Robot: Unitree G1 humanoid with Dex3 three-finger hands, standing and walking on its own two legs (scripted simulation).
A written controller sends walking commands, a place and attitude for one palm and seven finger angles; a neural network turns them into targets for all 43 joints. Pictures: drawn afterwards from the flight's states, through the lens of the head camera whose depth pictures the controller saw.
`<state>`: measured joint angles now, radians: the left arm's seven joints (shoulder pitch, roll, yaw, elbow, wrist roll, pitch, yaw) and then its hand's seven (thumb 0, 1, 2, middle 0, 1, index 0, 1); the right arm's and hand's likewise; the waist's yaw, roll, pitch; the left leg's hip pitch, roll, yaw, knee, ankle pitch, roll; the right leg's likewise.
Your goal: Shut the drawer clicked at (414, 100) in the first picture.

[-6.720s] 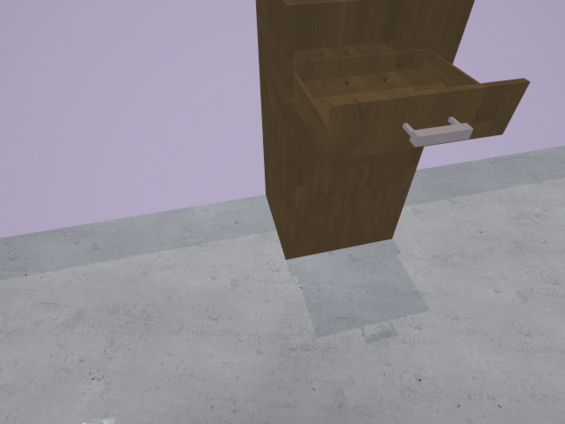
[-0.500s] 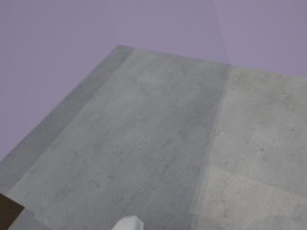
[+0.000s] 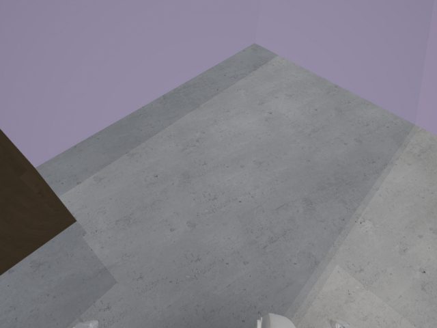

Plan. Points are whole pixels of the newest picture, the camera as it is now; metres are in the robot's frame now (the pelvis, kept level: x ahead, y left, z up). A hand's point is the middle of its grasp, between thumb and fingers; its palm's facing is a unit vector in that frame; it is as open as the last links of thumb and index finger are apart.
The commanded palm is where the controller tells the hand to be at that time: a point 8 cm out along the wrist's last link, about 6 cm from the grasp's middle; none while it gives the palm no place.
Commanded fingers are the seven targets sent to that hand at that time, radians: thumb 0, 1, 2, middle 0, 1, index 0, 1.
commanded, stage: turn to face it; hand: left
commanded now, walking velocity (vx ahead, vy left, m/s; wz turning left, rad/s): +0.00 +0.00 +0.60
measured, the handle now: out of the picture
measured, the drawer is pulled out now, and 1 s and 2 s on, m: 0.30 0.30 0.30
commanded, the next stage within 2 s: take the last steps up to it in 1.32 s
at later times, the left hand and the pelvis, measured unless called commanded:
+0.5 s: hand out of the picture +0.02 +0.16 -0.15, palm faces +0.34 -0.90 -0.27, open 7.4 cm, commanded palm none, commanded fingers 0.00 0.90 0.90 -0.20 -0.30 -0.20 -0.30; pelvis +0.01 -0.05 +0.00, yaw +19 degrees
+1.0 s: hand out of the picture -0.05 +0.23 -0.15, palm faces +0.61 -0.74 -0.27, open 7.4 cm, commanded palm none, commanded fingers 0.00 0.90 0.90 -0.20 -0.30 -0.20 -0.30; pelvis -0.01 -0.01 +0.00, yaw +36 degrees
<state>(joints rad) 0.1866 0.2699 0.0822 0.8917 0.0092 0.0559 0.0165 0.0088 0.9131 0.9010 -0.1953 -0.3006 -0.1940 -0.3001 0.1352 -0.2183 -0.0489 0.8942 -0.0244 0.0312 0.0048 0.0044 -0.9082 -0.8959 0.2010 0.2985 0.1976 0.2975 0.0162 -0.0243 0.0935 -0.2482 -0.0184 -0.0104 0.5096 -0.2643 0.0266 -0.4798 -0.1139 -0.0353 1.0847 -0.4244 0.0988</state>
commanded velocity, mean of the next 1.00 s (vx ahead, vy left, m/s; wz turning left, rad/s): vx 0.00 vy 0.00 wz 0.58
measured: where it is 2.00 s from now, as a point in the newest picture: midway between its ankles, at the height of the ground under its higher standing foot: outside the picture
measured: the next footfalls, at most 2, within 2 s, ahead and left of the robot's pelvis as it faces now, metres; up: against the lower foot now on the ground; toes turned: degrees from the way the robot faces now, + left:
right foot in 0.20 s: +0.07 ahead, -0.15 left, +0.00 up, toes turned +4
left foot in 0.64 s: +0.00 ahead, +0.10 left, +0.00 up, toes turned +31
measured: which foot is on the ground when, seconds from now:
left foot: down 0.00-0.20, up 0.22-0.62, down 0.64-1.00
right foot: up 0.00-0.18, down 0.20-0.64, up 0.66-1.00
